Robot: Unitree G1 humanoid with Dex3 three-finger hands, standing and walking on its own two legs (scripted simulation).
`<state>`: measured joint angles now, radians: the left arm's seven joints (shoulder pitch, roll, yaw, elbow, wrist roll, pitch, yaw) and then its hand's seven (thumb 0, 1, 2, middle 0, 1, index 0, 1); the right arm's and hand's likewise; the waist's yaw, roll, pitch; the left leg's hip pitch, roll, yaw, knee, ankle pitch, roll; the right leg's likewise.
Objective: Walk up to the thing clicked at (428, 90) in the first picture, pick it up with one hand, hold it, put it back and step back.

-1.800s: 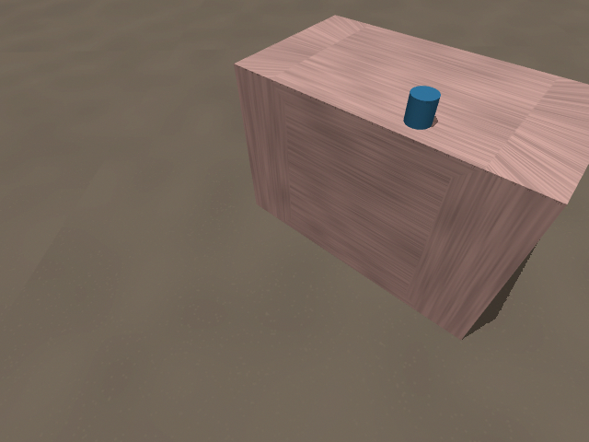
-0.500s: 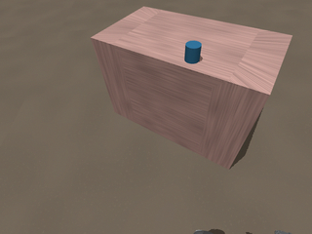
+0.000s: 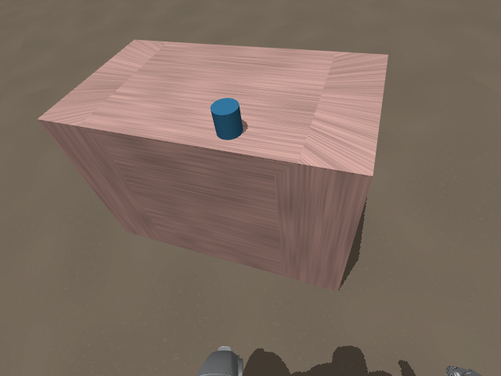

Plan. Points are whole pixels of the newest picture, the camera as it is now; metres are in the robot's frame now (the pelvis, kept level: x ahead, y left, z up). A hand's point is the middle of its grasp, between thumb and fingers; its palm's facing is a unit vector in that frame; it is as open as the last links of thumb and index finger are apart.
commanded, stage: walk up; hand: left
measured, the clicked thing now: (227, 119) +0.74 +0.13 -0.03
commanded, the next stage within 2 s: none
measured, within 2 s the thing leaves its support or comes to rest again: neither
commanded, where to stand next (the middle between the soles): +0.32 +0.10 m, yaw -18 degrees
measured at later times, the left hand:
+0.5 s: hand (116, 277) +0.33 +0.36 -0.13, palm faces -0.23 -0.87 -0.44, open 7.4 cm
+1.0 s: hand (129, 244) +0.44 +0.38 -0.17, palm faces -0.29 -0.87 -0.40, open 7.4 cm
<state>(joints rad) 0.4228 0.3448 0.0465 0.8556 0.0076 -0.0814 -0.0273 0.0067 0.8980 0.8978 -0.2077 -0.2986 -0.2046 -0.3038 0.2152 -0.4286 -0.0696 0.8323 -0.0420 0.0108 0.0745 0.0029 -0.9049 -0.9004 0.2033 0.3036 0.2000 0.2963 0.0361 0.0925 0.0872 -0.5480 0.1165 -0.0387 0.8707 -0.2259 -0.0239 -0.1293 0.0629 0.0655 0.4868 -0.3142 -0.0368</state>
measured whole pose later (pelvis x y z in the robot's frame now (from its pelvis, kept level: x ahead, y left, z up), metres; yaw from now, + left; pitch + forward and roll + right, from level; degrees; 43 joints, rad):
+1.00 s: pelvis +0.26 +0.15 -0.03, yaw -17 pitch -3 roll +1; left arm 0.19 0.41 0.04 0.83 0.02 0.04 0.01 0.01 0.90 0.90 -0.20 -0.30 -0.20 -0.30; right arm 0.24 -0.38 -0.04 0.88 -0.02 -0.01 0.00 0.00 -0.90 -0.90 0.21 0.30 0.20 0.30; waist -0.01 -0.04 0.11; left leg -0.35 0.06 0.02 0.79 -0.38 -0.03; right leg -0.50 0.04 0.12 1.00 -0.48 -0.02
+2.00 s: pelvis +0.25 +0.13 +0.00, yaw -20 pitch -3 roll +0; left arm 0.06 0.35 0.02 1.08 0.01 0.00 -0.02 0.01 0.90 0.90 -0.20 -0.30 -0.20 -0.30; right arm 0.13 -0.37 0.00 1.09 -0.01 -0.04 0.00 0.00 -0.90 -0.90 0.20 0.30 0.20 0.30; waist 0.00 -0.01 0.05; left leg -0.21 0.04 0.00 0.48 -0.23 -0.04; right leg -0.18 -0.01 0.01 0.50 -0.28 0.00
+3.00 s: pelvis +0.26 +0.14 +0.01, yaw -19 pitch -3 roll +0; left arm 0.07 0.35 0.01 1.14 0.01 -0.01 -0.01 0.01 0.90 0.90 -0.20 -0.30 -0.20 -0.30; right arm 0.07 -0.35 0.00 1.13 -0.01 -0.01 0.00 0.00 -0.90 -0.90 0.20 0.30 0.20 0.30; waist 0.00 0.00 0.07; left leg -0.13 0.03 -0.01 0.33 -0.15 -0.02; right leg -0.08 -0.03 0.00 0.32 -0.19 0.03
